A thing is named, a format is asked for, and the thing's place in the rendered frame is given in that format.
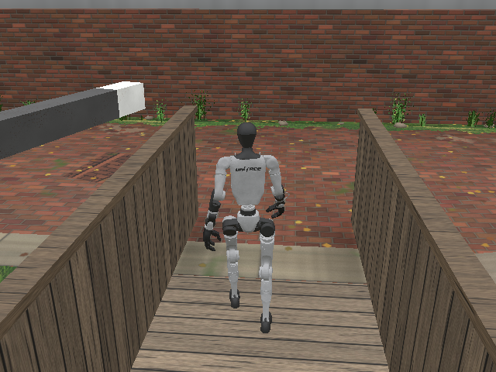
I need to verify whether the left robot hand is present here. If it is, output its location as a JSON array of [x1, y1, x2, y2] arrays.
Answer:
[[203, 228, 221, 251]]

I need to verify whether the robot left thigh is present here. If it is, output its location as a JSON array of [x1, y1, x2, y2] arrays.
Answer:
[[222, 215, 239, 264]]

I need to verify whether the right robot hand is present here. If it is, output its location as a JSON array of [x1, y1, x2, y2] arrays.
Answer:
[[266, 203, 284, 219]]

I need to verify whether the robot right forearm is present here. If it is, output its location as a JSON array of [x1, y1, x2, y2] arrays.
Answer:
[[274, 185, 285, 208]]

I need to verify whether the robot left upper arm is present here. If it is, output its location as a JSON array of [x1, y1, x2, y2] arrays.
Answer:
[[213, 156, 232, 201]]

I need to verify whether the robot right thigh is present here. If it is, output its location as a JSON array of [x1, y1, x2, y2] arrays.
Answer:
[[259, 217, 275, 281]]

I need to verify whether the robot right upper arm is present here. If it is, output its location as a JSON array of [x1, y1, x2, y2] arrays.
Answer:
[[263, 155, 283, 196]]

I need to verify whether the robot left forearm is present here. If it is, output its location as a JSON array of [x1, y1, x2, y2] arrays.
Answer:
[[205, 189, 221, 230]]

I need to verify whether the robot thigh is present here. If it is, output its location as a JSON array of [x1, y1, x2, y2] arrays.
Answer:
[[222, 215, 239, 264], [259, 217, 275, 281]]

